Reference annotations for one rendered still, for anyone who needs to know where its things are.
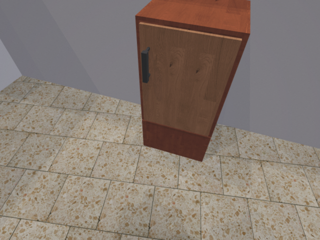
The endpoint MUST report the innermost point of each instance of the handle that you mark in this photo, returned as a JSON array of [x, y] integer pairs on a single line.
[[145, 65]]

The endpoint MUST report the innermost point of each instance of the cupboard door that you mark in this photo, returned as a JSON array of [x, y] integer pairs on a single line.
[[189, 71]]

